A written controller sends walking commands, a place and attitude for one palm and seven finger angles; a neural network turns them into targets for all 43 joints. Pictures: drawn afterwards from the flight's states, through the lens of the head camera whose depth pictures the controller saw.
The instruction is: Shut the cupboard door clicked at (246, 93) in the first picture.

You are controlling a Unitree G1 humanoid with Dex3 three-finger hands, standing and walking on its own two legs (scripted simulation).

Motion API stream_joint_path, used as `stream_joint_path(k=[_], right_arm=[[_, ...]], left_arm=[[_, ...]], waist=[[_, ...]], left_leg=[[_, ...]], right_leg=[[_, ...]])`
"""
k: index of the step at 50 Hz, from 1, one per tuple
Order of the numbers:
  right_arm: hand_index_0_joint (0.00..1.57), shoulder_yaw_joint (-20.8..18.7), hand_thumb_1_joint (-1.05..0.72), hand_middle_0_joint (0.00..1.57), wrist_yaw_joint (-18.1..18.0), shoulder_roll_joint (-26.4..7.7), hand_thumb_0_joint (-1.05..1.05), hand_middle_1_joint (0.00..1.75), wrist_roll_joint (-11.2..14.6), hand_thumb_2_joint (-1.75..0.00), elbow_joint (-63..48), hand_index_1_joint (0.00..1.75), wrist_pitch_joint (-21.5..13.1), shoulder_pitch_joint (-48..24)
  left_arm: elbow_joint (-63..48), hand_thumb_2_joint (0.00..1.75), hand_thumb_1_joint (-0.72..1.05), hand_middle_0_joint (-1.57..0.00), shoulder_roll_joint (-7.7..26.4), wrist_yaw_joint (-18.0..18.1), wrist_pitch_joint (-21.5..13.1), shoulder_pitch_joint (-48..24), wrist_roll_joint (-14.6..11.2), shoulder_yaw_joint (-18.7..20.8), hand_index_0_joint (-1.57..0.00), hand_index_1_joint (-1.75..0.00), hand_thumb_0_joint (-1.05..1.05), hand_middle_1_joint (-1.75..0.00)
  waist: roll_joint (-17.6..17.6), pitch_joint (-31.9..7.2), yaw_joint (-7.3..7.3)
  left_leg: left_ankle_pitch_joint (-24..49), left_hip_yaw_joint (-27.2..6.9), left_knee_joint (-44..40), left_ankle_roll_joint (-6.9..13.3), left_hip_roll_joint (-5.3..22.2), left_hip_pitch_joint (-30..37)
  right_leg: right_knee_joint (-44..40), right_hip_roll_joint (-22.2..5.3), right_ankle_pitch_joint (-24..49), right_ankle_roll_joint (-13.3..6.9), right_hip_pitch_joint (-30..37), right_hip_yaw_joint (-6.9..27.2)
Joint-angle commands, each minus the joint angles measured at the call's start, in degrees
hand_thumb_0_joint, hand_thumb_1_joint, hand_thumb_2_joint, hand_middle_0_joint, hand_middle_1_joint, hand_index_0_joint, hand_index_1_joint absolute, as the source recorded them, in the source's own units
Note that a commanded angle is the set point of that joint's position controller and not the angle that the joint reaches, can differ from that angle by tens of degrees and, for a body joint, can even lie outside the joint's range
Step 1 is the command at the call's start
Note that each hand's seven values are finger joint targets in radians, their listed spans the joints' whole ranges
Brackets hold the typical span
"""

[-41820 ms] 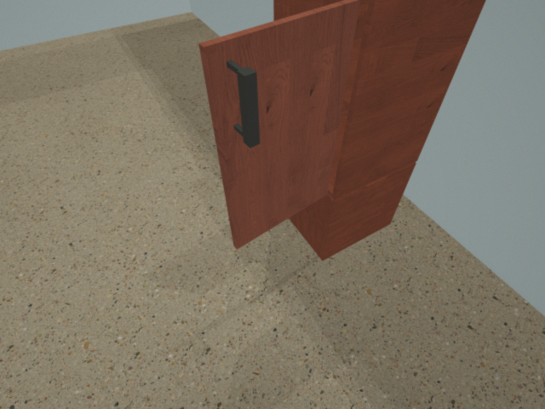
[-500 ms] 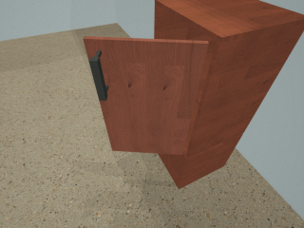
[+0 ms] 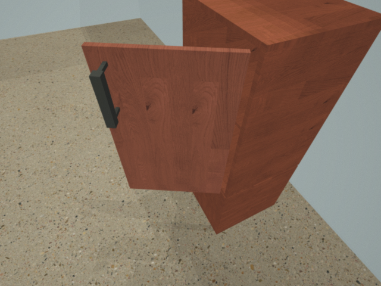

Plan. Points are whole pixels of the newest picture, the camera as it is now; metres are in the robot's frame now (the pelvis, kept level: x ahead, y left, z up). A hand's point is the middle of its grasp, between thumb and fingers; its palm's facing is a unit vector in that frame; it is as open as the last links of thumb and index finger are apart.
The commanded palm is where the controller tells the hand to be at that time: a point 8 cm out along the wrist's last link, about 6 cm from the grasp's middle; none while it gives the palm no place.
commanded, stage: come to a stop and stand still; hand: left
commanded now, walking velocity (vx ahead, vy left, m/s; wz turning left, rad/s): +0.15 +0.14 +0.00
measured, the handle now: (108, 95) +0.50 +0.23 +0.14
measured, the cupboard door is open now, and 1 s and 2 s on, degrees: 60 60 60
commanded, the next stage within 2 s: look again from close up in 1.36 s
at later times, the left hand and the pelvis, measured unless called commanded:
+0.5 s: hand out of the picture +0.05 +0.19 -0.18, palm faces +0.02 -0.97 -0.23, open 7.4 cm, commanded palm none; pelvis +0.03 +0.01 +0.00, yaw -1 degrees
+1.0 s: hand out of the picture +0.08 +0.18 -0.17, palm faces -0.03 -0.97 -0.25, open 7.4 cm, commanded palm none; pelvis +0.04 -0.01 +0.00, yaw -1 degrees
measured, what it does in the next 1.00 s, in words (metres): stands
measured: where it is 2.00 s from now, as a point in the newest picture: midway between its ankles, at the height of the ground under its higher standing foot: outside the picture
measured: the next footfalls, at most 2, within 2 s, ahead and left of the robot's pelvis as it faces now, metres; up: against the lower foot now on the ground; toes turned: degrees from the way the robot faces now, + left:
none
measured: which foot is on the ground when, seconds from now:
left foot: down 0.00-1.00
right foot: down 0.00-1.00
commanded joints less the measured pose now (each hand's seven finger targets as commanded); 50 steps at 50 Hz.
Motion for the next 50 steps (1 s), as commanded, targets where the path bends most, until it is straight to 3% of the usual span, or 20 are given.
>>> stream_joint_path(k=[1,4,5,8,10,14,16,19,25,26,27,28,29,30,33,35,37,39,46,50], right_arm=[[0.20,-0.46,-0.90,0.20,0.17,-4.85,0.00,0.30,-0.43,-0.90,-1.93,0.30,-0.74,3.36],[0.20,-0.34,-0.90,0.20,0.39,-4.31,0.00,0.30,-0.52,-0.90,-2.45,0.30,-0.47,3.58],[0.20,-0.17,-0.90,0.20,0.34,-3.94,0.00,0.30,-0.53,-0.90,-2.47,0.30,-0.57,3.71],[0.20,0.07,-0.90,0.20,-0.27,-4.11,0.00,0.30,-0.12,-0.90,-1.80,0.30,-1.35,4.26],[0.20,-0.05,-0.90,0.20,-0.84,-4.69,0.00,0.30,0.13,-0.90,-1.91,0.30,-1.66,4.00],[0.20,-0.69,-0.90,0.20,-1.59,-5.87,0.00,0.30,0.26,-0.90,-2.67,0.30,-1.46,3.33],[0.20,-1.08,-0.90,0.20,-1.79,-6.71,0.00,0.30,0.20,-0.90,-3.11,0.30,-1.24,2.51],[0.20,-1.72,-0.90,0.20,-1.89,-7.06,0.00,0.30,0.16,-0.90,-3.83,0.30,-0.87,0.77],[0.20,-1.90,-0.90,0.20,-1.12,-6.93,0.00,0.30,-0.10,-0.90,-4.58,0.30,-0.62,-2.72],[0.20,-2.00,-0.90,0.20,-0.60,-11.09,0.00,0.30,0.59,-0.90,-8.44,0.30,-0.44,-4.44],[0.20,-1.75,-0.90,0.20,0.13,-9.52,0.00,0.30,-0.19,-0.90,-9.43,0.30,0.12,-3.23],[0.20,-2.02,-0.90,0.20,0.38,-9.26,0.00,0.30,-0.45,-0.90,-9.87,0.30,0.13,-5.25],[0.20,-1.47,-0.90,0.20,0.59,-8.75,0.00,0.30,-0.89,-0.90,-10.44,0.30,-0.08,-5.33],[0.20,-1.37,-0.90,0.20,0.64,-8.30,0.00,0.30,-0.69,-0.90,-10.93,0.30,-0.02,-5.55],[0.20,-1.41,-0.90,0.20,0.58,-9.24,0.00,0.30,-0.40,-0.90,-10.96,0.30,-0.60,-4.16],[0.20,-1.40,-0.90,0.20,0.54,-10.11,0.00,0.30,-0.31,-0.90,-10.68,0.30,-0.93,-4.57],[0.20,-1.43,-0.90,0.20,0.56,-11.13,0.00,0.30,-0.29,-0.90,-10.21,0.30,-1.19,-4.48],[0.20,-1.30,-0.90,0.20,0.50,-11.26,0.00,0.30,-0.27,-0.90,-9.69,0.30,-1.52,-5.19],[0.20,-0.71,-0.90,0.20,0.37,-11.77,0.00,0.30,-0.24,-0.90,-7.47,0.30,-1.56,-6.25],[0.20,-0.46,-0.90,0.20,0.21,-12.25,0.00,0.30,-0.24,-0.90,-6.08,0.30,-1.72,-6.83]], left_arm=[[-1.61,0.90,0.90,-0.20,7.05,0.06,-0.88,5.01,0.30,1.46,-0.20,-0.30,0.00,-0.30],[-2.34,0.90,0.90,-0.20,8.57,0.05,-0.77,4.75,0.30,2.27,-0.20,-0.30,0.00,-0.30],[-2.48,0.90,0.90,-0.20,8.30,0.07,-0.77,4.08,0.21,2.29,-0.20,-0.30,0.00,-0.30],[-2.59,0.90,0.90,-0.20,6.26,0.35,-0.81,2.96,-0.02,1.52,-0.20,-0.30,0.00,-0.30],[-2.43,0.90,0.90,-0.20,6.00,0.80,-0.50,3.60,0.00,1.44,-0.20,-0.30,0.00,-0.30],[-2.80,0.90,0.90,-0.20,6.36,1.29,0.40,3.32,-0.03,1.59,-0.20,-0.30,0.00,-0.30],[-3.04,0.90,0.90,-0.20,6.68,1.27,0.77,2.77,-0.13,1.77,-0.20,-0.30,0.00,-0.30],[-3.68,0.90,0.90,-0.20,6.51,1.14,1.00,1.91,0.02,1.97,-0.20,-0.30,0.00,-0.30],[-4.36,0.90,0.90,-0.20,7.03,0.68,0.94,0.30,0.33,1.76,-0.20,-0.30,0.00,-0.30],[-4.35,0.90,0.90,-0.20,8.47,2.46,0.44,1.58,0.97,1.75,-0.20,-0.30,0.00,-0.30],[-7.13,0.90,0.90,-0.20,9.43,2.20,0.57,-0.64,0.32,1.76,-0.20,-0.30,0.00,-0.30],[-7.92,0.90,0.90,-0.20,9.30,1.67,0.56,-1.69,0.61,1.80,-0.20,-0.30,0.00,-0.30],[-8.16,0.90,0.90,-0.20,9.67,1.25,-0.19,-1.48,0.56,1.75,-0.20,-0.30,0.00,-0.30],[-8.08,0.90,0.90,-0.20,10.40,0.98,-0.42,-1.06,0.38,1.64,-0.20,-0.30,0.00,-0.30],[-8.04,0.90,0.90,-0.20,10.26,0.62,-0.97,-2.36,0.31,1.18,-0.20,-0.30,0.00,-0.30],[-8.15,0.90,0.90,-0.20,11.14,0.49,-1.56,-2.65,0.24,1.14,-0.20,-0.30,0.00,-0.30],[-8.33,0.90,0.90,-0.20,11.82,0.42,-1.59,-3.29,0.15,1.17,-0.20,-0.30,0.00,-0.30],[-8.18,0.90,0.90,-0.20,12.46,0.42,-1.80,-2.91,0.20,1.25,-0.20,-0.30,0.00,-0.30],[-7.16,0.90,0.90,-0.20,14.02,0.28,-1.66,-3.27,-0.14,1.13,-0.20,-0.30,0.00,-0.30],[-6.57,0.90,0.90,-0.20,14.55,0.19,-1.51,-3.92,-0.17,1.17,-0.20,-0.30,0.00,-0.30]], waist=[[-3.31,4.28,0.71],[-5.24,6.09,0.85],[-5.24,6.62,0.34],[0.00,5.78,0.50],[1.46,3.45,1.17],[2.92,0.77,1.36],[3.62,-0.70,1.23],[1.04,-1.32,1.10],[-1.87,-0.57,0.85],[-1.09,-2.43,0.67],[-0.53,-3.97,0.12],[2.64,-0.05,0.31],[7.07,-0.25,0.49],[6.19,0.82,0.24],[-1.32,2.18,-0.51],[-4.43,2.88,-0.52],[-5.27,3.32,-0.58],[-3.32,3.49,-0.14],[-2.73,1.40,0.22],[-0.60,0.58,0.55]], left_leg=[[-10.51,-6.43,-0.96,-2.13,5.04,0.02],[-9.62,-4.37,2.95,-2.58,3.71,-1.75],[-7.82,-4.46,2.82,-2.69,3.87,-1.33],[5.37,-8.04,-1.52,-1.83,7.16,3.60],[16.32,-8.88,-0.80,-0.70,8.86,4.86],[30.32,-9.89,0.15,0.59,11.21,9.32],[33.21,-10.63,0.07,1.01,12.20,11.32],[31.24,-11.19,0.14,1.88,13.00,11.84],[10.38,-9.85,-1.41,0.30,10.24,7.71],[20.67,-9.13,6.24,-0.96,12.76,9.68],[-2.06,-10.59,2.88,-1.01,10.50,4.23],[-11.16,-10.71,0.48,-0.93,9.27,1.36],[-9.77,-10.95,0.19,-0.96,8.41,0.09],[-9.93,-10.95,-0.23,-0.93,7.85,0.66],[-6.07,-10.81,-0.08,-0.37,8.01,2.57],[-3.40,-9.39,0.69,-0.41,7.45,3.74],[-3.44,-9.37,0.09,-0.44,7.29,4.34],[-0.49,-8.89,-0.13,-0.27,7.35,4.66],[1.20,-7.83,-0.22,-0.83,7.46,6.32],[3.89,-7.88,-0.60,-0.87,7.96,7.10]], right_leg=[[-9.49,-8.90,-12.02,-3.22,-3.70,10.94],[-11.90,-11.47,-14.56,-5.00,-3.45,14.21],[-11.50,-11.64,-12.75,-5.14,-4.03,13.86],[-4.30,-7.58,5.96,-2.53,-3.85,7.52],[-1.61,-7.17,11.32,-1.41,-0.67,5.71],[0.84,-6.26,9.01,-0.23,-0.51,4.17],[1.93,-5.72,6.90,0.27,-1.11,3.56],[2.46,-5.41,5.91,0.49,-1.69,3.43],[-0.40,-6.38,7.66,-0.28,-1.08,5.85],[0.15,-6.14,5.27,0.87,-2.26,2.90],[0.67,-5.27,-7.83,-0.63,-1.20,4.83],[0.78,-5.11,-9.90,-1.60,-4.14,5.82],[-0.01,-5.68,-6.57,-2.53,-2.45,6.26],[-0.71,-5.72,-6.66,-2.77,-3.43,7.07],[-1.37,-5.06,-3.72,-2.33,-4.70,7.15],[-2.53,-6.01,-0.71,-2.56,-4.69,8.47],[-2.97,-6.04,-1.09,-2.38,-4.79,8.62],[-2.97,-6.28,2.88,-2.40,-3.65,8.58],[-3.75,-7.19,7.74,-1.91,-0.22,8.75],[-3.74,-7.13,10.00,-1.66,1.34,8.19]])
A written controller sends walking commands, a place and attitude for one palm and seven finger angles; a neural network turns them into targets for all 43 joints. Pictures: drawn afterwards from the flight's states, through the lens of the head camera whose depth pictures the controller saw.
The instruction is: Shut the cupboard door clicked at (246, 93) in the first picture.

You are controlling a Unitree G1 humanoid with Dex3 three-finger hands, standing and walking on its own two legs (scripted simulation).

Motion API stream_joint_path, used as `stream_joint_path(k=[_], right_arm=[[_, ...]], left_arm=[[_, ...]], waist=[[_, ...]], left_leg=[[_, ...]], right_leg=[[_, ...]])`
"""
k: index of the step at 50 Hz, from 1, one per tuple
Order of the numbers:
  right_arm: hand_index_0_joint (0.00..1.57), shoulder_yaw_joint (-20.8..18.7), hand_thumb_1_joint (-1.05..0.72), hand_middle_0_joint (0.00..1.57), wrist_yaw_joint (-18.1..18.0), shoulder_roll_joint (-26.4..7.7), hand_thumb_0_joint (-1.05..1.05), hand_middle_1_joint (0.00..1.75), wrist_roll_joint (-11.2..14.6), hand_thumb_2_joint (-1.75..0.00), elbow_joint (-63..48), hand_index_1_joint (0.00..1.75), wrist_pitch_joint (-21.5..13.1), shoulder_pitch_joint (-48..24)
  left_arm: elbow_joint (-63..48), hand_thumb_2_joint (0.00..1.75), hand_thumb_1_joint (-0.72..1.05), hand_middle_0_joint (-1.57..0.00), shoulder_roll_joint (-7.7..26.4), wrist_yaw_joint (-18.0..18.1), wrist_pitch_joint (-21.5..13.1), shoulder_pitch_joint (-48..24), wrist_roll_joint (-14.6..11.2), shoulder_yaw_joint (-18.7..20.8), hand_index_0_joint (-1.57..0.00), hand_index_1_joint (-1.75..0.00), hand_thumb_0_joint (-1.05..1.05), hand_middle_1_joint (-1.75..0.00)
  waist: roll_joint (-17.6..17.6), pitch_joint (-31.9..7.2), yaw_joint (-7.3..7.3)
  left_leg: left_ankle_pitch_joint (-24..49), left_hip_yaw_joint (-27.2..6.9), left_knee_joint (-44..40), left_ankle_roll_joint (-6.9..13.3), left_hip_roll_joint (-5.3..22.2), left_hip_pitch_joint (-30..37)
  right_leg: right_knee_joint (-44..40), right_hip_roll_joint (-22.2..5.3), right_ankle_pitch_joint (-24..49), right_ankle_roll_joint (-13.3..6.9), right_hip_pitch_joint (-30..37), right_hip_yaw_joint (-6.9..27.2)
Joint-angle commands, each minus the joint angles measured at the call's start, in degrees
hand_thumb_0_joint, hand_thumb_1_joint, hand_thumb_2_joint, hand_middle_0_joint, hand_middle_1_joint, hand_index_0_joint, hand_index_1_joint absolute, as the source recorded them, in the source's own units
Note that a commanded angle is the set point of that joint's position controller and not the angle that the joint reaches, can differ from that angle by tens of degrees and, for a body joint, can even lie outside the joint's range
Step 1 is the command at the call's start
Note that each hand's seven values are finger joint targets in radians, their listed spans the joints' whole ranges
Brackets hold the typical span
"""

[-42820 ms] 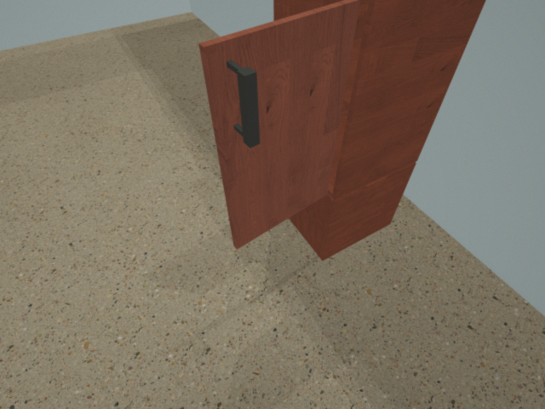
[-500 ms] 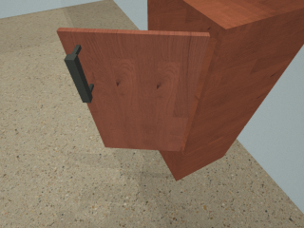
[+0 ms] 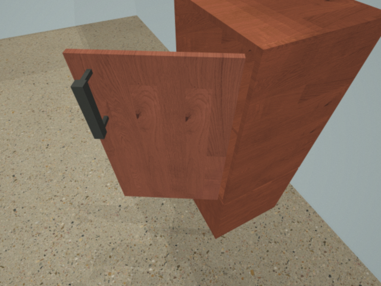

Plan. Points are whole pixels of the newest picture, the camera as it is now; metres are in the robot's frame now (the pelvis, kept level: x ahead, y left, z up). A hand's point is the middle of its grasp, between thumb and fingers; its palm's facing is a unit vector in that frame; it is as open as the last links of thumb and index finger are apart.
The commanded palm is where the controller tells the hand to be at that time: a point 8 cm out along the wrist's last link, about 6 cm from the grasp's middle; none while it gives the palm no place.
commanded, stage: come to a stop and stand still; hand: left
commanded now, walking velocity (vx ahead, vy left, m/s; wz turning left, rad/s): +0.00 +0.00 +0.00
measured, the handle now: (94, 105) +0.45 +0.25 +0.14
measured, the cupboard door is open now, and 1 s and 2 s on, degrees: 60 60 60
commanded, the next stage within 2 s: look again from close up in 0.36 s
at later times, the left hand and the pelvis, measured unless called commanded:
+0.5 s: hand out of the picture +0.06 +0.20 -0.17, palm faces -0.03 -0.97 -0.25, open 7.4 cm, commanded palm none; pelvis +0.02 +0.00 +0.00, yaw +0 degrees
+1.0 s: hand out of the picture +0.06 +0.20 -0.17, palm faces -0.01 -0.97 -0.26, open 7.4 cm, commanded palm none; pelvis +0.03 +0.00 +0.00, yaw +0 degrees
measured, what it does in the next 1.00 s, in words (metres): stands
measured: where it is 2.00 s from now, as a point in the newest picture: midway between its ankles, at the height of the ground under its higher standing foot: outside the picture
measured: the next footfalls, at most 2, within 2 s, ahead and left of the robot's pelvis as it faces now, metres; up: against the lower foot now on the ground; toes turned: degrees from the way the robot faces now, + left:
right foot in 1.20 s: +0.09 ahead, -0.08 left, +0.00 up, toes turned +4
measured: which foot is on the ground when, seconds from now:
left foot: down 0.00-1.00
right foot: down 0.00-1.00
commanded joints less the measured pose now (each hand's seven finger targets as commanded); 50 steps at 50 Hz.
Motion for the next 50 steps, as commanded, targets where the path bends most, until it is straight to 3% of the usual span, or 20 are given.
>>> stream_joint_path(k=[1,15,29,35,50], right_arm=[[0.20,-1.08,-0.90,0.20,-0.38,-7.24,0.00,0.30,-0.08,-0.90,-1.93,0.30,-1.18,-0.61],[0.20,-0.91,-0.90,0.20,-0.88,-8.44,0.00,0.30,0.00,-0.90,1.31,0.30,-1.11,-1.84],[0.20,-1.06,-0.90,0.20,-1.19,-8.43,0.00,0.30,0.09,-0.90,2.37,0.30,-1.20,-3.01],[0.20,-1.20,-0.90,0.20,-1.35,-8.81,0.00,0.30,0.02,-0.90,2.57,0.30,-1.31,-2.74],[0.20,-1.13,-0.90,0.20,-1.41,-8.87,0.00,0.30,-0.04,-0.90,3.17,0.30,-1.16,-3.07]], left_arm=[[-2.01,0.90,0.90,-0.20,9.21,0.29,-1.03,1.26,0.15,1.63,-0.20,-0.30,0.00,-0.30],[0.55,0.90,0.90,-0.20,10.01,0.15,-0.71,0.00,0.09,1.55,-0.20,-0.30,0.00,-0.30],[1.56,0.90,0.90,-0.20,9.89,0.10,-0.52,-0.09,0.30,1.74,-0.20,-0.30,0.00,-0.30],[1.76,0.90,0.90,-0.20,10.19,0.20,-0.53,-0.12,0.24,1.93,-0.20,-0.30,0.00,-0.30],[2.19,0.90,0.90,-0.20,10.14,0.04,-0.36,-0.22,0.22,2.02,-0.20,-0.30,0.00,-0.30]], waist=[[-0.70,-1.23,0.36],[-0.69,-1.97,0.47],[-1.42,-1.62,0.82],[-1.19,-3.52,0.65],[-0.46,-1.17,0.78]], left_leg=[[9.68,-8.31,-3.72,-0.16,7.50,3.68],[14.50,-7.69,-4.11,-0.62,8.33,6.65],[17.60,-7.61,-4.88,-0.32,8.79,8.25],[20.89,-7.72,-4.57,-0.36,8.88,9.68],[17.55,-8.31,-6.24,-0.48,8.72,8.98]], right_leg=[[-5.49,-7.82,15.05,-0.72,-1.98,7.29],[-6.45,-8.18,21.24,-0.13,0.21,6.63],[-7.06,-8.18,21.95,0.19,0.39,6.01],[-6.48,-8.38,24.82,0.09,1.65,5.92],[-8.19,-8.58,21.72,0.07,1.25,6.05]])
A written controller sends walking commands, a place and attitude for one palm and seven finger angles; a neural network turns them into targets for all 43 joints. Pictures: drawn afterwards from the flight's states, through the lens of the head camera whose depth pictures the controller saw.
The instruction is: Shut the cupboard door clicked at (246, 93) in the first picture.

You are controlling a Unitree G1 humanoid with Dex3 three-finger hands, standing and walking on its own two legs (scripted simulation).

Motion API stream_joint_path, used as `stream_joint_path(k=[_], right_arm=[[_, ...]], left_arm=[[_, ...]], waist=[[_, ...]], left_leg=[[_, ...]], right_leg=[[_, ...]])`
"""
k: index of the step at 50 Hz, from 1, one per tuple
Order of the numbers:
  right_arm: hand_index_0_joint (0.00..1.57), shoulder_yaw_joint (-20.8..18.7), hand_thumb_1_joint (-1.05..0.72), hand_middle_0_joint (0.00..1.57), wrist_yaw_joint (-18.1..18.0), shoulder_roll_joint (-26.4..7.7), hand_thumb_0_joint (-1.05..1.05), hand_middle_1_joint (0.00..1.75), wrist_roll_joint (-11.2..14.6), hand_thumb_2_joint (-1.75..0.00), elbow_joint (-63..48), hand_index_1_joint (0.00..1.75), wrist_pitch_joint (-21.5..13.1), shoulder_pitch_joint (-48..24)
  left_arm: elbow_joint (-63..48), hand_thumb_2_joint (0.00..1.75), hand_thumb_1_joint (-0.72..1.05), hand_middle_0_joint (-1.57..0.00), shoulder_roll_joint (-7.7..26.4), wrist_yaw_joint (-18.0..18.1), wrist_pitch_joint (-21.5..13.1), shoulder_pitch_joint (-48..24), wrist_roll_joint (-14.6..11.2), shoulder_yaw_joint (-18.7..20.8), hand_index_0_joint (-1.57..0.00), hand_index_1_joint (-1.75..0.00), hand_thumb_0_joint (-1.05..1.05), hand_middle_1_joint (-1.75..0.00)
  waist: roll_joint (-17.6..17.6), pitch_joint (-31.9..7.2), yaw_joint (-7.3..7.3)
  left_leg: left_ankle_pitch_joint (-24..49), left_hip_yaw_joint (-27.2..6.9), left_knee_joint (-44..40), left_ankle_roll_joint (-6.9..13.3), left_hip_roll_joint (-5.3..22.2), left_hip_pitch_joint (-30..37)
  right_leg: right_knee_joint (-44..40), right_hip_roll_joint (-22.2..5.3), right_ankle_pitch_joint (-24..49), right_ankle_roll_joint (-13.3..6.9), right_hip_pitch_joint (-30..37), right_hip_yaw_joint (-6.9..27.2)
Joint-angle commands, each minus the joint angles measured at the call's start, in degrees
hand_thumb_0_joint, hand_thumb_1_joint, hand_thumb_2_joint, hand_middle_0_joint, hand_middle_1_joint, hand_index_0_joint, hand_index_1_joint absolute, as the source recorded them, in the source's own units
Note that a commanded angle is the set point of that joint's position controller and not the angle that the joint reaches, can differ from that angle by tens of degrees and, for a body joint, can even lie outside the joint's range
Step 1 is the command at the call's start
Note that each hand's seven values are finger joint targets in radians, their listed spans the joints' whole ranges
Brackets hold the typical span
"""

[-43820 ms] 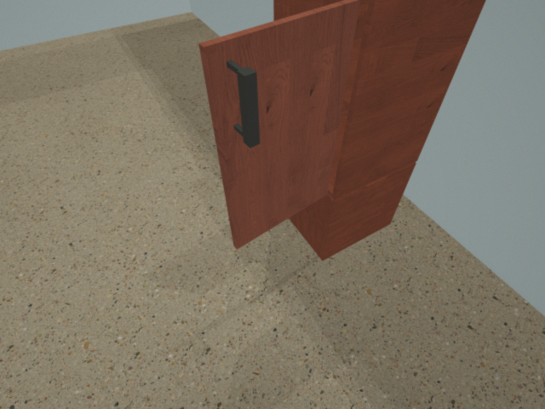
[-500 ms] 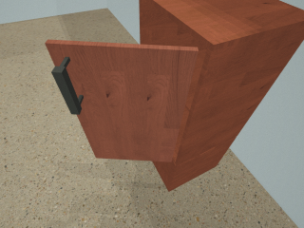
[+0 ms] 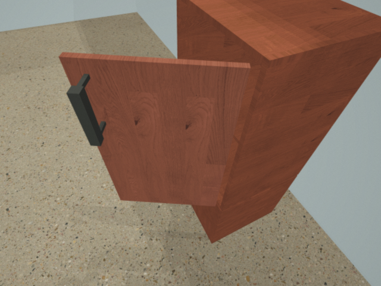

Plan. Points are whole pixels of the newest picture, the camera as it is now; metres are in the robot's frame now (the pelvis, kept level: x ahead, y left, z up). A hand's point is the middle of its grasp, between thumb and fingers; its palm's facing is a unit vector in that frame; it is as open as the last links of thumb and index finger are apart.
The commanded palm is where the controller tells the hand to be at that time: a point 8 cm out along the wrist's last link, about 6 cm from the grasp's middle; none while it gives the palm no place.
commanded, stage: raise the hand and make a fist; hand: left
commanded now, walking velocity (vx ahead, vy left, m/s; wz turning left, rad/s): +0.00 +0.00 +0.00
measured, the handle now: (91, 111) +0.43 +0.25 +0.13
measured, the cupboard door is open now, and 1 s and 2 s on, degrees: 60 60 60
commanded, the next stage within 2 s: bring the fist close to the handle in 1.94 s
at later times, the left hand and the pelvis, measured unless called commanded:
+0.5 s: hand out of the picture +0.11 +0.21 -0.03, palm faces +0.14 -0.99 -0.04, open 5.9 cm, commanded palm +0.11 +0.25 -0.01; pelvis -0.05 -0.04 -0.08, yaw +6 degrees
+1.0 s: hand (65, 237) +0.19 +0.23 +0.06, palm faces +0.05 -1.00 -0.04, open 3.6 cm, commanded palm +0.15 +0.28 +0.06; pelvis +0.00 +0.03 -0.04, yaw +5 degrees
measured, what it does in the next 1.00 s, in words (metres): steps on the spot: right foot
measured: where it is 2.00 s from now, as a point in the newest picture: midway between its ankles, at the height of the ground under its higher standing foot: outside the picture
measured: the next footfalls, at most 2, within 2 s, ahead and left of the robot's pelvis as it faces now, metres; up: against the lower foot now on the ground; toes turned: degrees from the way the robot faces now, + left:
right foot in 0.20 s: +0.07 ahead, -0.07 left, +0.00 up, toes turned +4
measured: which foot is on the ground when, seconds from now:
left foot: down 0.00-1.00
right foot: down 0.00-0.08, up 0.10-0.18, down 0.20-1.00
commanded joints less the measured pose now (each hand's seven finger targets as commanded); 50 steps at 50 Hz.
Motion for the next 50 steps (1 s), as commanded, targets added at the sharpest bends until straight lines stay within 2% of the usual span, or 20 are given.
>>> stream_joint_path(k=[1,2,3,4,5,6,8,10,12,13,16,20,24,28,30,34,39,42,46,50], right_arm=[[0.20,-1.37,-0.90,0.20,0.04,-6.15,0.00,0.30,0.25,-0.90,-5.82,0.30,-0.69,1.18],[0.20,-4.57,-0.90,0.20,-5.69,-16.45,0.00,0.30,1.90,-0.90,-19.41,0.30,-10.88,12.98],[0.20,-0.08,-0.90,0.20,-7.02,-10.09,0.00,0.30,6.40,-0.90,-19.17,0.30,-16.38,5.84],[0.20,-0.46,-0.90,0.20,-6.46,-11.01,0.00,0.30,5.85,-0.90,-17.51,0.30,-17.30,5.01],[0.20,-1.44,-0.90,0.20,-3.42,-5.85,0.00,0.30,4.57,-0.90,-18.15,0.30,-16.72,3.77],[0.20,-3.56,-0.90,0.20,-1.16,-8.24,0.00,0.30,3.06,-0.90,-24.05,0.30,-17.08,3.68],[0.20,-4.65,-0.90,0.20,-0.94,-8.53,0.00,0.30,2.32,-0.90,-27.57,0.30,-19.03,1.61],[0.20,-4.22,-0.90,0.20,-0.37,-8.13,0.00,0.30,2.41,-0.90,-29.99,0.30,-18.69,2.69],[0.20,-4.76,-0.90,0.20,0.30,-10.24,0.00,0.30,2.20,-0.90,-33.96,0.30,-18.19,0.82],[0.20,-4.92,-0.90,0.20,0.12,-9.83,0.00,0.30,2.62,-0.90,-35.84,0.30,-18.00,0.07],[0.20,-5.15,-0.90,0.20,1.18,-10.92,0.00,0.30,4.20,-0.90,-42.05,0.30,-17.79,-1.36],[0.20,-4.38,-0.90,0.20,0.38,-8.38,0.00,0.30,3.52,-0.90,-46.77,0.30,-17.01,-2.95],[0.20,-3.71,-0.90,0.20,-1.07,-7.09,0.00,0.30,3.00,-0.90,-44.77,0.30,-18.99,-0.30],[0.20,-3.37,-0.90,0.20,-2.84,-9.19,0.00,0.30,3.37,-0.90,-39.96,0.30,-20.34,2.41],[0.20,-3.32,-0.90,0.20,-3.72,-10.00,0.00,0.30,4.15,-0.90,-39.78,0.30,-20.03,2.58],[0.20,-3.17,-0.90,0.20,-3.83,-9.79,0.00,0.30,4.48,-0.90,-41.82,0.30,-18.70,0.75],[0.20,-1.70,-0.90,0.20,-2.75,-5.92,0.00,0.30,3.08,-0.90,-44.19,0.30,-17.98,-1.38],[0.20,-1.72,-0.90,0.20,-1.81,-5.84,0.00,0.30,2.73,-0.90,-43.20,0.30,-18.33,0.81],[0.20,-1.80,-0.90,0.20,-1.28,-7.27,0.00,0.30,2.81,-0.90,-42.65,0.30,-19.23,3.18],[0.20,-1.85,-0.90,0.20,-1.87,-8.03,0.00,0.30,2.93,-0.90,-42.69,0.30,-19.81,3.67]], left_arm=[[-1.33,0.90,0.90,-0.20,3.27,2.92,-2.17,7.07,1.06,0.80,-0.20,-0.30,0.00,-0.30],[-86.56,0.90,0.90,-0.20,44.54,4.15,-18.07,-40.78,-4.95,34.41,-0.20,-0.30,0.00,-0.30],[-63.86,0.90,0.90,-0.22,10.49,4.23,-13.45,2.13,-7.33,6.16,-0.22,-0.32,0.00,-0.32],[-66.87,0.90,0.90,-0.24,11.83,7.41,-11.40,4.85,-9.70,10.19,-0.24,-0.34,0.00,-0.34],[-59.14,0.90,0.90,-0.25,-4.77,5.02,-5.80,13.46,-8.91,1.60,-0.25,-0.36,0.00,-0.36],[-72.19,0.90,0.90,-0.27,2.42,3.41,-8.03,-2.97,-10.20,5.94,-0.27,-0.38,0.00,-0.38],[-62.31,0.90,0.90,-0.31,3.59,-0.50,-11.79,1.20,-11.93,9.99,-0.31,-0.42,0.00,-0.42],[-48.07,0.90,0.90,-0.35,2.82,-6.46,-17.66,10.39,-14.03,13.41,-0.35,-0.46,0.00,-0.46],[-46.10,0.90,0.90,-0.38,3.31,-15.27,-24.08,15.77,-17.47,16.20,-0.38,-0.50,0.00,-0.50],[-43.20,0.90,0.90,-0.40,5.26,-19.81,-26.23,17.60,-19.12,17.95,-0.40,-0.52,0.00,-0.52],[-50.33,0.90,0.90,-0.46,11.94,-30.47,-26.88,14.11,-21.42,20.01,-0.46,-0.58,0.00,-0.58],[-70.13,0.90,0.90,-0.53,19.88,-27.66,-25.35,6.35,-24.66,29.42,-0.53,-0.66,0.00,-0.66],[-84.33,0.90,0.90,-0.60,13.15,-21.16,-30.20,-1.82,-24.16,22.42,-0.60,-0.74,0.00,-0.74],[-76.44,0.90,0.90,-0.68,9.37,-24.02,-28.93,-3.69,-21.61,12.64,-0.68,-0.82,0.00,-0.82],[-72.70,0.90,0.90,-0.71,9.54,-26.53,-24.25,-2.72,-20.84,10.70,-0.71,-0.86,0.00,-0.86],[-71.90,0.90,0.90,-0.79,15.93,-26.66,-13.84,2.38,-20.29,18.60,-0.79,-0.94,0.00,-0.94],[-84.74,0.90,0.90,-0.88,14.61,-19.12,-13.50,8.42,-23.29,26.25,-0.88,-1.04,0.00,-1.04],[-84.73,0.90,0.90,-0.93,8.89,-18.41,-15.04,12.12,-23.12,21.83,-0.93,-1.10,0.00,-1.10],[-86.01,0.90,0.90,-1.01,4.97,-21.27,-12.64,11.00,-20.19,12.55,-1.01,-1.18,0.00,-1.18],[-90.38,0.90,0.90,-1.08,8.84,-21.59,-9.58,7.81,-19.02,14.10,-1.08,-1.26,0.00,-1.26]], waist=[[6.37,2.20,-0.48],[4.65,-20.26,-8.50],[29.47,-23.92,-4.42],[20.89,-27.24,-1.72],[18.49,-14.70,-2.89],[11.72,-11.41,-3.19],[3.02,0.15,-2.56],[-15.83,5.85,-2.39],[-17.95,0.09,-0.25],[-22.98,0.18,0.11],[-12.85,-7.66,1.18],[5.47,-19.18,4.09],[3.54,-16.76,-0.92],[2.30,-10.23,-5.00],[1.28,-9.62,-4.94],[2.42,-14.26,0.36],[1.35,-19.38,5.00],[1.23,-17.32,3.61],[5.78,-13.44,0.82],[3.45,-14.93,0.89]], left_leg=[[25.61,-4.52,10.38,-1.32,8.96,1.01],[36.75,-11.72,15.12,-0.53,5.59,21.04],[47.51,-14.62,14.95,-1.30,8.09,28.77],[48.69,-15.74,11.37,-3.45,9.03,21.03],[37.02,-13.39,3.86,-1.82,8.75,7.72],[27.20,-11.79,4.13,-2.03,6.38,1.68],[4.81,-9.44,12.35,-2.89,2.91,-17.49],[-8.53,-8.28,20.73,-2.99,0.18,-30.14],[-10.27,-5.53,25.96,-2.93,-0.64,-36.30],[-12.79,-5.28,30.23,-2.92,-1.67,-42.06],[-15.42,-5.14,33.90,-2.25,-1.90,-45.72],[-13.89,-6.28,35.17,-2.35,-0.87,-41.81],[-14.97,-7.71,36.98,-1.84,0.24,-38.72],[-14.67,-8.72,36.32,-0.85,1.11,-37.93],[-14.33,-9.10,34.51,-0.58,1.41,-37.27],[-11.31,-9.80,29.64,-0.90,1.63,-33.89],[-0.64,-10.25,23.75,-1.34,1.20,-27.88],[6.56,-9.88,21.05,-1.42,1.22,-23.98],[15.07,-10.84,19.83,-1.98,2.02,-18.01],[13.87,-12.69,17.75,-2.65,2.71,-15.42]], right_leg=[[0.12,-10.33,34.79,3.95,-8.64,5.86],[23.33,-4.61,36.34,2.15,-8.98,-3.94],[40.55,-0.92,8.16,2.85,-20.67,-6.11],[47.15,-1.88,-1.57,1.41,-15.61,-5.57],[44.73,-2.38,-4.31,1.55,-22.06,-4.42],[34.22,-2.67,-4.69,1.27,-25.51,-4.84],[20.38,-4.05,-3.31,0.16,-25.59,-4.54],[9.30,-6.12,-15.04,0.61,-28.33,2.76],[13.36,-6.18,-18.11,0.00,-28.99,4.24],[14.11,-7.91,-17.82,1.50,-29.58,10.27],[14.02,-10.35,-21.07,4.16,-24.31,18.80],[15.35,-10.37,-27.39,3.48,-20.70,20.31],[14.12,-8.69,-29.44,2.93,-26.52,19.93],[13.37,-7.21,-27.25,3.29,-30.51,15.01],[12.86,-7.32,-26.42,3.63,-29.62,13.89],[12.89,-8.34,-21.81,3.10,-21.89,12.70],[17.52,-4.61,-3.19,1.62,-14.44,4.45],[20.67,-1.86,11.12,1.67,-15.93,-1.45],[21.55,-0.89,14.46,1.65,-21.42,-5.21],[19.70,-0.73,11.42,1.53,-20.58,-5.83]])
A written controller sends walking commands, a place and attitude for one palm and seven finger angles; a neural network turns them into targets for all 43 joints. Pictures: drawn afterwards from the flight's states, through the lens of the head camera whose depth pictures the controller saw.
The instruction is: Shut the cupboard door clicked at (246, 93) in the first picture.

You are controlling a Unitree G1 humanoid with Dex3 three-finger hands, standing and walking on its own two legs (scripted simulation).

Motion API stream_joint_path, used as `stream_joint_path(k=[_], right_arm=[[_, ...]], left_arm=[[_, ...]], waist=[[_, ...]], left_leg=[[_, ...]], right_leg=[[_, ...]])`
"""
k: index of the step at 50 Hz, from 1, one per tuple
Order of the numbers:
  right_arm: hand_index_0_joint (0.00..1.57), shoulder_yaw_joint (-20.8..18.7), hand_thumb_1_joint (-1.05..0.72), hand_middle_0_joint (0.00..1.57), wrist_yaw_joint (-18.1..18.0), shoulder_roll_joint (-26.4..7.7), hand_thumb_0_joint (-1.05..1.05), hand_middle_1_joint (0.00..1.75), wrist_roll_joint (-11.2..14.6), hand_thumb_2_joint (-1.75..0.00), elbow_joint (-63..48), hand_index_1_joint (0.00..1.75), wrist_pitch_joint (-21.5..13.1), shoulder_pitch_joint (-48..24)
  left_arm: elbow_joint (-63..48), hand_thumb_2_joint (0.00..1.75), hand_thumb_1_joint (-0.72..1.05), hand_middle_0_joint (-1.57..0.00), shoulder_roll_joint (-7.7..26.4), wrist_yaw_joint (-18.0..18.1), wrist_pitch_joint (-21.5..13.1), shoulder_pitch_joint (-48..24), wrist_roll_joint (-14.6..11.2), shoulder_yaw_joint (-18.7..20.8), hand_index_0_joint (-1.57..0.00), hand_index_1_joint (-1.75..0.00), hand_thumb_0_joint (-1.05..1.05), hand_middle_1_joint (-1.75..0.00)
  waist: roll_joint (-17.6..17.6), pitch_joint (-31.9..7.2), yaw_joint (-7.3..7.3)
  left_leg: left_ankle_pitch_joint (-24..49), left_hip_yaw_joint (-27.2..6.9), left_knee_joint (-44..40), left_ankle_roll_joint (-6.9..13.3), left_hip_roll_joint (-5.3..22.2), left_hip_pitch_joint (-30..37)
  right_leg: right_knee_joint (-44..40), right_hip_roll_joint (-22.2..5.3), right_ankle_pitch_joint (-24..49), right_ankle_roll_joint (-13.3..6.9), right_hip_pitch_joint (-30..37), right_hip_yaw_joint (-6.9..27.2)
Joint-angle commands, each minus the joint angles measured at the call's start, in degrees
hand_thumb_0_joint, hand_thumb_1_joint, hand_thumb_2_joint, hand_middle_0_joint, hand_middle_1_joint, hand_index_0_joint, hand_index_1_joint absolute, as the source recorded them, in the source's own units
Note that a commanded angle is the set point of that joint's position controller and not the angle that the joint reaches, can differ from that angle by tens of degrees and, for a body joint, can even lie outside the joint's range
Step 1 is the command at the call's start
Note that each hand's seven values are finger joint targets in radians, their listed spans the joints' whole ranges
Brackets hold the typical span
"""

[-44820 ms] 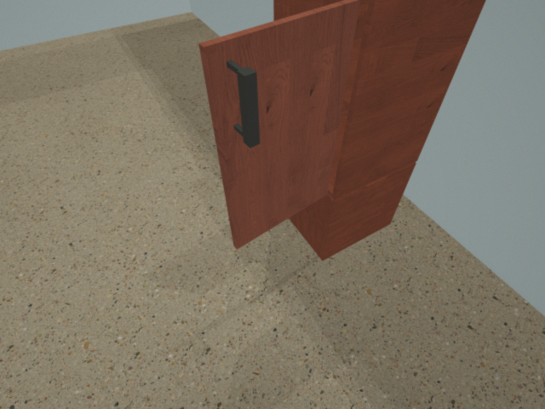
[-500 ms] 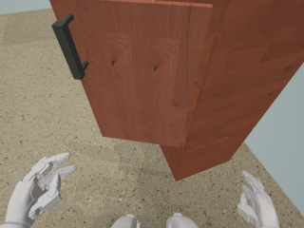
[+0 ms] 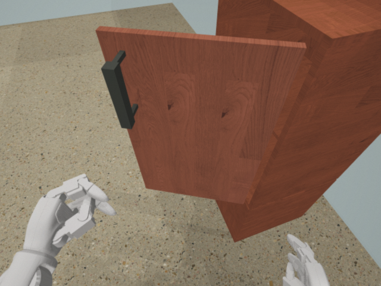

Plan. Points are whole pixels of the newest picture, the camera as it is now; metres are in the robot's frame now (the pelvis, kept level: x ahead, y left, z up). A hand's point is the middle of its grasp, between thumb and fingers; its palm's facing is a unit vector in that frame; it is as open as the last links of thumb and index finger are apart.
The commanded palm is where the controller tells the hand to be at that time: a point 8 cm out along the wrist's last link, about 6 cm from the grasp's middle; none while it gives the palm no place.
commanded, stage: raise the hand and make a fist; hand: left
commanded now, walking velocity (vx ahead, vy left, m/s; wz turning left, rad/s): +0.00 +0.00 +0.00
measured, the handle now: (124, 91) +0.45 +0.18 +0.18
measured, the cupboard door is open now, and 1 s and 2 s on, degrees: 60 60 60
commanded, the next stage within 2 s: bring the fist close to the handle in 0.94 s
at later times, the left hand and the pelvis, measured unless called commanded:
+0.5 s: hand (72, 181) +0.24 +0.20 +0.17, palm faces -0.06 -0.99 -0.11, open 3.1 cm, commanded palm +0.21 +0.25 +0.18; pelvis +0.01 +0.01 +0.02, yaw +0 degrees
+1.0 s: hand (96, 186) +0.23 +0.16 +0.18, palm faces -0.02 -1.00 -0.09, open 3.1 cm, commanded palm +0.19 +0.21 +0.18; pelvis -0.01 -0.03 +0.03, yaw +0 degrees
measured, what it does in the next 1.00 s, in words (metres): stands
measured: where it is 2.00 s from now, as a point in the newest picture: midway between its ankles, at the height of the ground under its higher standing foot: outside the picture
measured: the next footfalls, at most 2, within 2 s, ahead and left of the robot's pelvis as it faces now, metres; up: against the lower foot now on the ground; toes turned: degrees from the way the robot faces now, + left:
none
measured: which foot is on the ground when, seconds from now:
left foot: down 0.00-1.00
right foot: down 0.00-1.00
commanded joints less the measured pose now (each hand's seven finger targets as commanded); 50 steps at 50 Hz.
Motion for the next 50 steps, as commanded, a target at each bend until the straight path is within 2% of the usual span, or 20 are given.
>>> stream_joint_path(k=[1,4,8,13,16,19,22,24,25,28,30,32,35,39,41,43,45,48,49,50], right_arm=[[0.20,-3.07,-0.90,0.20,-0.80,-7.18,0.00,0.30,0.09,-0.90,-9.84,0.30,-4.03,-4.39],[0.20,-2.69,-0.90,0.20,-0.85,-6.71,0.00,0.30,-0.35,-0.90,-9.13,0.30,-3.61,-4.98],[0.20,-1.91,-0.90,0.20,-0.43,-6.39,0.00,0.30,0.07,-0.90,-8.50,0.30,-2.85,-5.11],[0.20,-1.71,-0.90,0.20,-0.56,-7.17,0.00,0.30,0.88,-0.90,-7.99,0.30,-1.82,-5.79],[0.20,-1.51,-0.90,0.20,-0.92,-7.20,0.00,0.30,0.99,-0.90,-8.65,0.30,-0.73,-6.81],[0.20,-1.04,-0.90,0.20,-1.27,-6.99,0.00,0.30,0.63,-0.90,-8.84,0.30,0.33,-8.18],[0.20,-0.51,-0.90,0.20,-1.39,-6.14,0.00,0.30,0.51,-0.90,-8.49,0.30,0.79,-8.90],[0.20,-0.30,-0.90,0.20,-1.29,-6.26,0.00,0.30,0.77,-0.90,-7.65,0.30,0.89,-9.51],[0.20,-0.15,-0.90,0.20,-1.27,-6.17,0.00,0.30,0.93,-0.90,-7.35,0.30,0.90,-9.84],[0.20,-0.30,-0.90,0.20,-1.46,-6.65,0.00,0.30,1.53,-0.90,-6.79,0.30,1.25,-10.34],[0.20,-0.56,-0.90,0.20,-1.34,-6.97,0.00,0.30,1.98,-0.90,-6.93,0.30,1.69,-10.76],[0.20,-0.73,-0.90,0.20,-1.25,-7.22,0.00,0.30,2.10,-0.90,-7.92,0.30,2.33,-11.38],[0.20,-0.87,-0.90,0.20,-1.18,-6.75,0.00,0.30,1.54,-0.90,-9.35,0.30,2.65,-12.66],[0.20,-0.35,-0.90,0.20,-1.21,-6.10,0.00,0.30,0.80,-0.90,-8.85,0.30,1.86,-12.49],[0.20,-0.21,-0.90,0.20,-1.35,-5.61,0.00,0.30,0.84,-0.90,-7.94,0.30,1.40,-12.03],[0.20,-0.36,-0.90,0.20,-1.38,-6.00,0.00,0.30,1.12,-0.90,-7.17,0.30,1.22,-11.59],[0.20,-0.62,-0.90,0.20,-1.43,-6.47,0.00,0.30,1.54,-0.90,-6.86,0.30,1.37,-11.59],[0.20,-0.94,-0.90,0.20,-1.66,-6.88,0.00,0.30,1.98,-0.90,-7.84,0.30,1.77,-12.39],[0.20,-1.25,-0.90,0.20,-1.68,-7.27,0.00,0.30,1.98,-0.90,-7.96,0.30,1.88,-12.62],[0.20,-1.26,-0.90,0.20,-1.49,-6.87,0.00,0.30,1.82,-0.90,-8.39,0.30,2.07,-13.26]], left_arm=[[-15.76,0.90,0.90,-1.10,9.23,-0.58,-0.57,-5.03,1.10,2.31,-1.10,-1.28,0.00,-1.28],[-19.58,0.90,0.90,-1.15,13.47,2.47,-1.71,-6.55,0.85,8.08,-1.15,-1.34,0.00,-1.34],[-18.42,0.90,0.90,-1.23,8.64,3.08,-1.60,-7.25,-0.67,5.62,-1.23,-1.42,0.00,-1.42],[-15.19,0.90,0.90,-1.30,6.65,0.14,6.02,-10.78,0.20,0.82,-1.30,-1.50,0.00,-1.50],[-15.78,0.90,0.90,-1.30,9.85,-0.10,10.31,-13.15,1.30,2.89,-1.30,-1.50,0.00,-1.50],[-18.77,0.90,0.90,-1.30,14.92,1.18,11.50,-17.23,1.17,7.99,-1.30,-1.50,0.00,-1.50],[-19.11,0.90,0.90,-1.30,14.37,1.89,11.03,-20.53,-0.70,9.91,-1.30,-1.50,0.00,-1.50],[-17.10,0.90,0.90,-1.30,14.48,1.93,11.26,-21.81,-1.64,10.49,-1.30,-1.50,0.00,-1.50],[-16.01,0.90,0.90,-1.30,12.83,1.50,11.82,-22.77,-1.94,9.01,-1.30,-1.50,0.00,-1.50],[-11.48,0.90,0.90,-1.30,10.50,0.04,15.31,-23.49,-1.72,5.99,-1.30,-1.50,0.00,-1.50],[-8.28,0.90,0.90,-1.30,8.72,-1.25,18.34,-20.42,-1.38,4.25,-1.30,-1.50,0.00,-1.50],[-10.01,0.90,0.90,-1.30,10.09,-1.65,19.97,-20.19,-0.79,4.87,-1.30,-1.50,0.00,-1.50],[-16.69,0.90,0.90,-1.30,14.23,-0.32,18.72,-22.46,-0.10,8.37,-1.30,-1.50,0.00,-1.50],[-20.49,0.90,0.90,-1.30,17.38,2.89,12.97,-24.73,-0.87,12.17,-1.30,-1.50,0.00,-1.50],[-17.40,0.90,0.90,-1.30,14.06,3.58,11.46,-23.92,-0.98,10.29,-1.30,-1.50,0.00,-1.50],[-14.44,0.90,0.90,-1.30,12.00,3.20,11.74,-23.30,-0.58,7.91,-1.30,-1.50,0.00,-1.50],[-11.26,0.90,0.90,-1.30,10.43,2.20,13.85,-21.64,0.00,5.43,-1.30,-1.50,0.00,-1.50],[-11.79,0.90,0.90,-1.30,10.85,0.81,17.17,-21.75,0.52,4.15,-1.30,-1.50,0.00,-1.50],[-11.46,0.90,0.90,-1.30,12.58,0.77,17.65,-20.79,0.26,5.84,-1.30,-1.50,0.00,-1.50],[-13.43,0.90,0.90,-1.30,12.56,0.68,17.71,-21.51,0.41,6.09,-1.30,-1.50,0.00,-1.50]], waist=[[-0.66,-10.64,-0.37],[1.85,-13.23,1.39],[3.47,-10.56,1.10],[2.48,-6.10,-0.11],[0.69,-6.48,0.56],[0.30,-8.11,1.58],[0.99,-9.44,1.94],[0.88,-8.41,2.03],[1.83,-7.24,1.56],[2.29,-3.67,1.00],[-0.73,-2.06,0.65],[-1.34,-2.66,0.82],[-2.53,-7.32,1.60],[-0.04,-7.16,2.08],[0.64,-4.80,1.51],[3.37,-1.94,0.86],[0.82,0.20,0.18],[0.00,-0.11,0.16],[-4.58,-0.74,-0.03],[-4.76,-3.57,0.46]], left_leg=[[27.25,-6.84,-10.39,-5.24,5.01,7.85],[31.56,-7.18,-11.58,-7.01,5.16,11.20],[35.40,-7.72,-13.31,-8.80,5.96,13.13],[32.24,-8.41,-16.15,-8.43,6.51,13.51],[30.43,-7.74,-17.80,-7.71,6.13,13.86],[30.43,-7.45,-19.00,-7.68,5.82,15.63],[32.51,-7.04,-19.85,-8.13,5.45,17.63],[31.41,-6.39,-20.04,-7.85,5.25,17.51],[30.60,-6.24,-20.50,-7.87,5.08,17.46],[25.43,-6.02,-21.64,-7.25,4.84,16.49],[22.19,-5.09,-21.57,-6.08,4.50,14.73],[20.34,-4.73,-21.73,-5.25,4.31,14.38],[20.45,-4.12,-21.35,-4.10,4.00,15.22],[19.57,-3.74,-21.05,-3.82,3.74,15.06],[18.29,-3.36,-21.06,-3.62,3.64,14.42],[15.87,-3.20,-21.25,-3.60,3.56,13.91],[13.73,-2.90,-20.34,-2.96,3.71,11.87],[12.61,-2.63,-19.23,-2.56,3.75,11.22],[12.32,-2.83,-17.64,-2.62,4.12,9.93],[12.50,-2.60,-17.16,-2.54,3.96,9.80]], right_leg=[[-4.25,-0.55,15.35,0.83,7.20,-0.56],[-4.30,-0.33,16.59,0.32,9.18,-0.91],[-5.25,-0.11,17.04,0.45,9.01,-1.89],[-8.72,-0.52,16.07,0.78,9.78,-1.64],[-10.50,-0.75,16.53,0.56,12.57,-1.33],[-11.76,-0.60,16.91,0.20,15.25,-1.19],[-12.51,-0.39,18.38,0.13,16.96,-1.63],[-13.66,-0.27,18.62,-0.03,17.81,-1.42],[-14.00,-0.42,18.49,-0.06,17.69,-1.50],[-15.61,-0.65,16.25,-0.01,16.63,-1.07],[-16.81,-1.08,15.90,0.03,17.17,-0.16],[-17.24,-1.28,14.82,0.20,17.85,0.29],[-17.61,-1.60,14.18,0.38,20.55,1.34],[-18.22,-1.28,12.30,0.27,20.99,2.21],[-18.65,-1.43,11.48,0.34,20.04,2.22],[-19.38,-1.59,9.57,0.30,18.35,2.42],[-20.92,-2.60,6.94,0.69,18.03,4.63],[-22.16,-3.71,3.86,1.18,18.48,7.19],[-22.75,-4.84,2.89,2.30,19.17,10.02],[-22.74,-5.64,2.67,2.67,20.95,10.94]])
